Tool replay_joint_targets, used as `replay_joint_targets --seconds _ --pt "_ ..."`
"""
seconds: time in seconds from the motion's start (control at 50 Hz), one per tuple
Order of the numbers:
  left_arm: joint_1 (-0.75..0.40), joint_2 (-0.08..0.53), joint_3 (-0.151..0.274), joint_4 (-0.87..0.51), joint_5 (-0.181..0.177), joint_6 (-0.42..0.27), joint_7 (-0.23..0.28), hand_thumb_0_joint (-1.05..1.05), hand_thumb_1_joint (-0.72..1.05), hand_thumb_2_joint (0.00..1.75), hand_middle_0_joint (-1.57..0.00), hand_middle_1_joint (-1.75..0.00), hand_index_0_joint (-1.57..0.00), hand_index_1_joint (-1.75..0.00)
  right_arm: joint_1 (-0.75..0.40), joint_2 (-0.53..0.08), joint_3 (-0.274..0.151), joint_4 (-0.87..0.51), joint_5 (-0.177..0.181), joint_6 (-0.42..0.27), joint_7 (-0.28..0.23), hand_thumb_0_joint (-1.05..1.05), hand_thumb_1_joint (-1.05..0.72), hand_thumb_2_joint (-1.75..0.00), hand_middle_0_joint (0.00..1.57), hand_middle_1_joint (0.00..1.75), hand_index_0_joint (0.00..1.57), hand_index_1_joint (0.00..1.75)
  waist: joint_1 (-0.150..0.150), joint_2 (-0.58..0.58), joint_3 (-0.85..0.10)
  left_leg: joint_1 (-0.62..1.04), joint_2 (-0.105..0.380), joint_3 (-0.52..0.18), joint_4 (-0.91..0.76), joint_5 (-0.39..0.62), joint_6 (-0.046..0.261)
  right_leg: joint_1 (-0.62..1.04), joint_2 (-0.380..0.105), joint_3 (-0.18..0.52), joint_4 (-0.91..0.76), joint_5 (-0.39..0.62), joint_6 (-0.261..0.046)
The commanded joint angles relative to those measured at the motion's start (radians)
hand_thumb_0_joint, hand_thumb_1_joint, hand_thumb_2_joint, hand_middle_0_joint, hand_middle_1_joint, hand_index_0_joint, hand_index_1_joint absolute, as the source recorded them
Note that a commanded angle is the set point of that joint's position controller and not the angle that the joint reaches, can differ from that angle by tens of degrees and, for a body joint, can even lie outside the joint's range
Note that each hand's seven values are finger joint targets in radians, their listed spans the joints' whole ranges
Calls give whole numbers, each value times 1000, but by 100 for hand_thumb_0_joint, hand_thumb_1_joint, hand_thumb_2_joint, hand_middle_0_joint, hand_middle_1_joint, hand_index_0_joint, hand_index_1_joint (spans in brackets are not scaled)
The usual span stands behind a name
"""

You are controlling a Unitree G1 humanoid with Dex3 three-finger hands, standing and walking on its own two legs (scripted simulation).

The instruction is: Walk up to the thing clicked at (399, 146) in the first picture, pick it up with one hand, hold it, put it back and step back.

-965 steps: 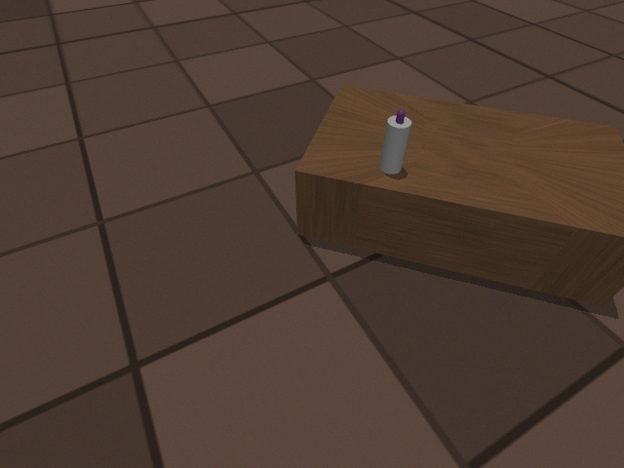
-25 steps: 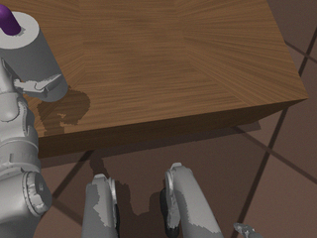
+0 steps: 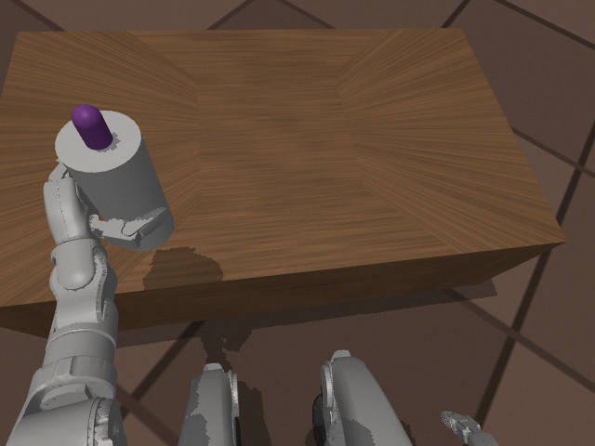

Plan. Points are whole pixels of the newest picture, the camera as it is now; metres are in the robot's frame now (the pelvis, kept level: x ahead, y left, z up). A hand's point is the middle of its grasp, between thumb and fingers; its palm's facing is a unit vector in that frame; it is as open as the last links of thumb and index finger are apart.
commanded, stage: lift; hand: left
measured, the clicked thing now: (121, 181) +0.45 +0.20 +0.03
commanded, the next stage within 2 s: hold in 1.14 s
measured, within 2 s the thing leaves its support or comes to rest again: neither
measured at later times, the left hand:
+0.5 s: hand (105, 207) +0.38 +0.19 +0.09, palm faces +0.26 -0.96 -0.05, open 11.3 cm
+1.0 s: hand (101, 195) +0.38 +0.18 +0.13, palm faces +0.26 -0.96 -0.03, open 11.3 cm
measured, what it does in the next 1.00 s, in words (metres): rises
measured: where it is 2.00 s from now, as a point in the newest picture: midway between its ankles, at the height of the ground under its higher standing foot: outside the picture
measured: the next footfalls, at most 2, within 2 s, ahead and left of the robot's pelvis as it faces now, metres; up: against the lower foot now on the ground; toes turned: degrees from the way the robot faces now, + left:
none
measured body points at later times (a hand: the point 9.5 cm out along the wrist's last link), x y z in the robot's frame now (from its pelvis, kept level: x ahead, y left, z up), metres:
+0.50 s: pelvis +0.01 +0.00 +0.07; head +0.10 +0.02 +0.51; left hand +0.36 +0.24 +0.10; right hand +0.13 -0.25 -0.05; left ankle +0.03 +0.12 -0.58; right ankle +0.04 -0.13 -0.58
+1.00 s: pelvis +0.03 -0.01 +0.10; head +0.09 +0.01 +0.55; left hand +0.36 +0.23 +0.13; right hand +0.15 -0.25 -0.02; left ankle +0.03 +0.12 -0.58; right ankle +0.04 -0.13 -0.58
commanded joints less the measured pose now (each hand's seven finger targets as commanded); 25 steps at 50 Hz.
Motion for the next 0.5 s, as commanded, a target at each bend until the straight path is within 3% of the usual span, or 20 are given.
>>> replay_joint_targets --seconds 0.0,0.06,0.08,0.1,0.16,0.2,0.22,0.26,0.3,0.34,0.38,0.4,0.44,0.46,0.48 --pt "-338 186 -3 -399 -30 -112 18 0 10 128 -124 -141 -127 -140 112 -166 -66 -61 5 -25 -16 0 -92 -90 20 30 20 30 27 147 -565 493 -29 1 -253 391 21 391 20 22 -225 354 -39" --pt "-276 162 -19 -391 -27 -102 26 0 11 128 -126 -141 -129 -140 110 -159 -63 -63 9 -26 -22 0 -91 -90 20 30 20 30 20 113 -498 513 -30 0 -296 391 21 434 21 19 -272 365 -36" --pt "-235 114 -43 -340 -31 -94 25 0 11 127 -126 -141 -129 -140 104 -156 -61 -62 9 -27 -22 0 -91 -90 20 30 20 30 14 97 -456 512 -30 -2 -315 390 19 430 20 16 -282 365 -37" --pt "-270 115 -58 -386 -31 -103 27 0 8 128 -126 -142 -129 -141 93 -158 -63 -66 9 -29 -22 0 -91 -90 20 30 20 30 18 108 -439 526 -30 -2 -335 373 15 427 20 15 -293 351 -37" --pt "-270 139 -54 -428 -27 -112 33 0 10 127 -127 -141 -130 -141 86 -161 -64 -76 7 -30 -25 0 -91 -90 20 30 20 30 33 122 -446 595 -30 -3 -375 351 11 454 18 12 -327 328 -36" --pt "-196 74 -87 -376 -38 -109 29 0 11 129 -129 -143 -132 -143 77 -154 -59 -81 7 -33 -23 0 -91 -90 20 30 20 30 32 94 -400 595 -32 -5 -401 330 10 464 20 5 -344 316 -35" --pt "-219 69 -102 -405 -41 -112 29 0 10 129 -130 -144 -133 -143 73 -154 -59 -83 7 -35 -24 0 -91 -90 20 30 20 30 29 92 -400 608 -32 0 -407 334 11 482 20 6 -359 326 -33" --pt "-214 100 -87 -428 -35 -113 37 0 10 130 -131 -144 -133 -144 72 -154 -61 -91 8 -36 -27 0 -92 -90 20 30 20 30 37 73 -403 610 -38 8 -423 326 16 535 18 11 -384 333 -29" --pt "-179 54 -131 -439 -35 -108 37 0 7 129 -131 -145 -134 -145 65 -147 -55 -98 7 -37 -24 0 -92 -90 20 30 20 30 40 91 -385 634 -40 10 -448 329 11 546 16 11 -396 333 -30" --pt "-160 76 -102 -425 -36 -102 45 0 7 130 -130 -144 -133 -144 58 -150 -57 -104 10 -35 -28 0 -92 -90 20 30 20 30 42 70 -371 648 -40 11 -463 334 13 566 16 10 -419 339 -28" --pt "-182 58 -125 -502 -40 -103 53 0 6 128 -129 -143 -131 -143 49 -140 -54 -116 12 -38 -31 0 -92 -90 20 30 20 30 45 68 -372 648 -45 20 -479 316 16 615 13 20 -443 338 -23" --pt "-118 66 -101 -439 -40 -95 56 0 7 128 -129 -143 -131 -143 52 -143 -55 -110 11 -34 -33 0 -92 -90 20 30 20 30 48 50 -349 648 -44 21 -487 323 17 620 13 17 -449 340 -22" --pt "-163 68 -118 -525 -33 -101 62 0 4 127 -127 -142 -130 -141 40 -136 -53 -120 9 -36 -34 0 -91 -90 20 30 20 30 53 75 -361 665 -48 26 -505 313 16 646 11 23 -463 337 -21" --pt "-123 66 -111 -486 -29 -93 67 0 3 126 -126 -141 -129 -141 52 -132 -51 -116 9 -32 -37 0 -92 -90 20 30 20 30 50 52 -360 673 -45 25 -507 334 17 660 14 21 -471 356 -19" --pt "-119 45 -135 -507 -31 -92 65 0 5 127 -126 -141 -128 -141 46 -134 -51 -121 9 -33 -39 0 -91 -90 20 30 20 30 47 64 -362 687 -47 27 -515 342 16 667 12 23 -477 367 -20"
